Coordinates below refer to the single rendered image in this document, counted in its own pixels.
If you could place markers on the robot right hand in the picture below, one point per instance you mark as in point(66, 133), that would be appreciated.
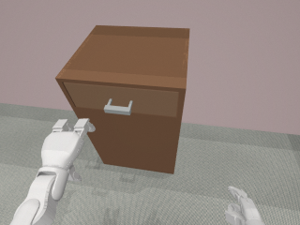
point(238, 215)

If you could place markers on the handle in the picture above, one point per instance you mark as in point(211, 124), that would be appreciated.
point(118, 109)

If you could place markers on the robot left hand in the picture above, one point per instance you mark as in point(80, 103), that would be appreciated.
point(64, 144)

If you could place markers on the cabinet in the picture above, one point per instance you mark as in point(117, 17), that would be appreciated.
point(153, 58)

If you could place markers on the drawer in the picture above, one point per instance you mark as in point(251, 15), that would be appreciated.
point(147, 101)

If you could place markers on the robot left forearm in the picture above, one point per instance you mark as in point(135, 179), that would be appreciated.
point(39, 207)

